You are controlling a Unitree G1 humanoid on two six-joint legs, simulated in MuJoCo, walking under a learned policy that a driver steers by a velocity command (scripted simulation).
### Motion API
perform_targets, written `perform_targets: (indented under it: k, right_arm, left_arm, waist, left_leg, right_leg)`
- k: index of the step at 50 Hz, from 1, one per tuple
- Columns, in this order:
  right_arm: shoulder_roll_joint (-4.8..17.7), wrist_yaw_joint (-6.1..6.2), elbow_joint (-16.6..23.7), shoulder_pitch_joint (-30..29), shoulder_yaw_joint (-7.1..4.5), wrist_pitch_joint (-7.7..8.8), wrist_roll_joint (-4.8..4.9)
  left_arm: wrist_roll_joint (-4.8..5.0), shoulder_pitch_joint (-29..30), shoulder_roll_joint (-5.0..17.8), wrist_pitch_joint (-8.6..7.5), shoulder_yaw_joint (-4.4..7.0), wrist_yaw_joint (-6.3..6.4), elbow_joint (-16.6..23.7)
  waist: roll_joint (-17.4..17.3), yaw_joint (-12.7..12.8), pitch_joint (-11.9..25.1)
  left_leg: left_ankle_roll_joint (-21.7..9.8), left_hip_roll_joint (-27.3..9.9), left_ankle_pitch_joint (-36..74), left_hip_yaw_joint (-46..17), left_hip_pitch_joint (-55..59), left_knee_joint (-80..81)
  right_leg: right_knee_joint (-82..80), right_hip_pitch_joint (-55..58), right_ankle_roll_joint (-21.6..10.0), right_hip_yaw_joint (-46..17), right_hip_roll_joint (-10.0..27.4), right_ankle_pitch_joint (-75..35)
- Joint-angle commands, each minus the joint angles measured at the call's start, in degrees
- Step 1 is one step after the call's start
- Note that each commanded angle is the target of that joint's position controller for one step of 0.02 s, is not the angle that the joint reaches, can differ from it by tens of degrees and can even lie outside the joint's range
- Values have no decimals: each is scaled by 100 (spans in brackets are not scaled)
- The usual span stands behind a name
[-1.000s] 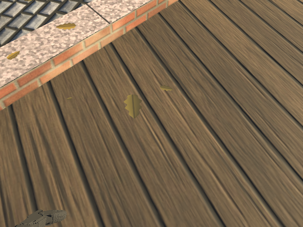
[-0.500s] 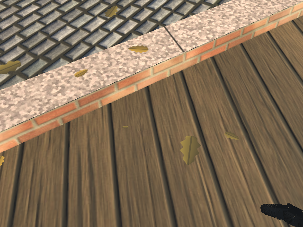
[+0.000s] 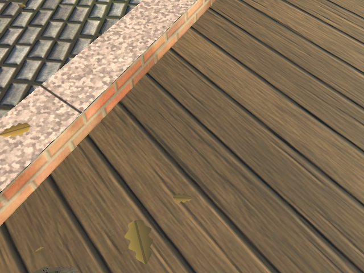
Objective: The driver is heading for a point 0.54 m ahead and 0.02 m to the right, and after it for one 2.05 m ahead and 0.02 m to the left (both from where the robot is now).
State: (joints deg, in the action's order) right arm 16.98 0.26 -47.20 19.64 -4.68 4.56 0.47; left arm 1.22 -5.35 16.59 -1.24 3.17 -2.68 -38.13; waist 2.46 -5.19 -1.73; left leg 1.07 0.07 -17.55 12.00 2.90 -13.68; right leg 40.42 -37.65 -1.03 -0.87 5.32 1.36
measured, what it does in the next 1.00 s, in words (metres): walks ahead: right foot, then left foot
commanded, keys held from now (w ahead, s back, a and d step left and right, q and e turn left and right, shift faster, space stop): w+e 0.22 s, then w+q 0.30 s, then q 0.48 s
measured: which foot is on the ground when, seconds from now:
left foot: down 0.00-0.10, up 0.12-0.62, down 0.64-1.00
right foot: up 0.00-0.08, down 0.10-0.64, up 0.66-1.00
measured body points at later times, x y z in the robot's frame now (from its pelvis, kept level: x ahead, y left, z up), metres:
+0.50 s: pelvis +0.27 -0.05 +0.01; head +0.30 -0.06 +0.46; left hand +0.38 +0.22 -0.10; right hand +0.42 -0.32 -0.09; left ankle +0.49 +0.08 -0.68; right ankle +0.18 -0.12 -0.74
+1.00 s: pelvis +0.47 -0.04 +0.00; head +0.52 -0.02 +0.45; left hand +0.60 +0.25 -0.10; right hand +0.65 -0.31 -0.09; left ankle +0.51 +0.05 -0.74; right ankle +0.58 -0.20 -0.70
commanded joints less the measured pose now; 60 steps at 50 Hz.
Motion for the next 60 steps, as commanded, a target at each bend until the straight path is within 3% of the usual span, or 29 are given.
perform_targets:
  k: [1,3,5,6,7,8,9,10,11,14,21,27,29,31,32,33,34,35,37,39,43,47,52,54,55,56,57,58,60]
  right_arm:
    - [1083,28,304,-253,-264,-6,95]
    - [1270,58,300,-278,-314,-87,143]
    - [1080,105,369,-246,-217,-122,84]
    - [254,30,722,294,65,-11,-203]
    - [505,-37,779,-135,81,207,-47]
    - [886,-83,949,-773,-23,313,196]
    - [802,-61,995,-904,22,372,173]
    - [796,-14,926,-896,9,378,16]
    - [837,4,892,-774,-30,326,-72]
    - [629,-40,678,-435,12,123,-82]
    - [311,-135,865,-1537,168,69,40]
    - [318,-345,1165,-2086,182,88,72]
    - [426,-410,1177,-1801,125,106,-13]
    - [797,-388,926,-672,-81,112,-60]
    - [1159,-314,860,-34,-199,94,-73]
    - [1724,-260,976,45,-266,59,-134]
    - [1239,-224,1074,254,-167,9,-87]
    - [1049,-190,1172,-64,-118,-63,-66]
    - [836,-121,1257,-607,-60,-190,28]
    - [877,-91,1324,-859,-68,-256,-61]
    - [1059,1,1324,-1000,-149,-334,-56]
    - [1054,130,1356,-1082,-159,-531,23]
    - [999,154,1371,-985,-165,-659,13]
    - [904,162,1415,-1117,-137,-695,90]
    - [689,164,1416,-950,-69,-697,70]
    - [420,140,1442,-489,5,-667,-7]
    - [789,141,1489,-672,-82,-600,-47]
    - [1098,137,1386,-596,-185,-584,-60]
    - [937,196,1160,-603,-183,-699,-28]
  left_arm:
    - [-7,496,339,-51,72,-87,615]
    - [-34,66,566,-12,202,-83,604]
    - [3,-1763,1194,58,555,46,127]
    - [78,-1776,1966,42,683,125,124]
    - [39,-1945,1624,-54,549,105,354]
    - [-23,-1777,1250,-140,433,75,280]
    - [-13,-1495,1100,-185,385,84,275]
    - [-18,-1080,904,-191,317,99,334]
    - [-94,-817,771,-199,261,125,428]
    - [-138,-681,634,-274,196,173,339]
    - [-132,-1147,827,-373,184,243,-139]
    - [-120,-1405,893,-276,220,256,-529]
    - [-119,-1229,989,-185,242,337,-502]
    - [-103,-1023,1039,-84,240,447,-398]
    - [-171,-1102,937,-102,183,495,-295]
    - [-359,-1904,294,-216,-17,410,-113]
    - [-292,-1799,660,-320,-20,318,-219]
    - [-75,-1283,929,-347,54,265,-71]
    - [-137,-677,872,-274,40,348,83]
    - [-175,-854,815,-96,65,407,126]
    - [-229,-1054,595,4,9,513,1]
    - [-180,-603,575,78,25,503,96]
    - [-128,-259,616,-70,78,413,227]
    - [-112,-562,641,-157,133,374,123]
    - [-179,-702,888,-171,203,389,97]
    - [-318,-331,1388,-105,296,426,230]
    - [-446,-591,1201,-72,291,406,161]
    - [-366,-553,963,-79,221,402,208]
    - [-211,-315,673,-65,135,395,221]
  waist:
    - [-557,195,-289]
    - [-742,524,126]
    - [-369,1436,1083]
    - [1353,844,1514]
    - [849,1172,2516]
    - [417,1301,1706]
    - [121,1086,1159]
    - [-140,819,769]
    - [-48,586,623]
    - [22,388,535]
    - [52,879,-9]
    - [-57,1050,-353]
    - [141,843,-59]
    - [188,245,703]
    - [-177,-39,1231]
    - [-1696,482,2062]
    - [-1309,89,3089]
    - [-899,-12,2560]
    - [-111,227,1221]
    - [-424,604,830]
    - [-686,728,1022]
    - [-836,603,1059]
    - [-1190,459,833]
    - [-1176,679,815]
    - [-848,613,947]
    - [683,140,856]
    - [1325,432,811]
    - [834,458,795]
    - [337,433,641]
  left_leg:
    - [-824,-1688,2974,-389,-16,91]
    - [-690,-1631,4918,-161,115,-913]
    - [-304,-1232,4453,90,-1275,-3534]
    - [118,-227,-830,-102,-4045,-5773]
    - [87,130,-1723,-1570,-4706,-6615]
    - [-51,-160,-1176,-1723,-5209,-6621]
    - [-139,-389,-682,-1685,-5105,-6163]
    - [-109,-579,-377,-1684,-4734,-5649]
    - [-80,-700,-150,-1732,-4277,-5357]
    - [114,-795,233,-1516,-3768,-4797]
    - [35,-657,2638,-1323,-3826,-2614]
    - [-309,-389,2045,-1361,-4369,-1809]
    - [-443,-93,1569,-1058,-3828,-1727]
    - [-652,382,1736,-739,-2349,-1457]
    - [-961,-153,3268,-1490,-862,-1449]
    - [-2182,-1916,5311,-4075,1484,-1819]
    - [-2561,-2226,5241,-5122,2081,-1422]
    - [-2266,-1921,4830,-4300,1607,-1349]
    - [-1870,-1435,4163,-3454,-140,-978]
    - [-1794,-1146,3796,-3255,-1361,-604]
    - [-1711,-890,4118,-2900,-1976,-648]
    - [-1378,-634,2095,-3125,-2148,-635]
    - [-1245,-631,1550,-3828,-1764,-914]
    - [-1008,-437,1719,-3913,-1721,-1291]
    - [-740,-200,951,-3662,-2010,-1764]
    - [-359,615,-935,-2643,-2896,-2782]
    - [-53,801,-2036,-2114,-3516,-4029]
    - [100,593,-1851,-2240,-3583,-4903]
    - [297,522,-1337,-2240,-3586,-5349]
  right_leg:
    - [-335,117,-247,260,-118,406]
    - [-401,982,-496,631,-540,991]
    - [-832,3834,-930,283,-743,573]
    - [-1156,5907,-1970,-2837,880,1180]
    - [-2199,6279,-2388,-4773,1428,2235]
    - [-2390,5802,-2022,-4004,1277,2004]
    - [-2379,4993,-1822,-3338,1048,1617]
    - [-2397,4149,-1658,-2776,828,977]
    - [-2521,3516,-1619,-2439,676,434]
    - [-2774,2775,-1618,-1650,566,-711]
    - [-3211,2828,-1118,-477,339,-287]
    - [-2838,4120,-958,-174,787,-1026]
    - [-2138,4292,-754,29,729,-2911]
    - [-524,4126,-435,301,397,-4335]
    - [936,3101,-112,458,114,-3020]
    - [3406,645,398,441,-971,2219]
    - [4317,112,458,-571,-1127,3605]
    - [4299,-179,380,-781,-721,3253]
    - [3497,-235,390,-496,-373,2724]
    - [2847,445,443,-457,-309,2497]
    - [1663,903,679,-331,-483,1980]
    - [877,1100,710,-452,-609,1280]
    - [-372,1381,556,-569,-759,1488]
    - [-1693,2071,380,-474,-693,758]
    - [-1984,2703,138,-866,-26,249]
    - [-2020,3181,-571,-2117,1152,-1144]
    - [-2194,3083,-1417,-3060,1773,-1742]
    - [-2095,3047,-1533,-2846,1712,-1730]
    - [-1896,2975,-1100,-1923,1040,-1456]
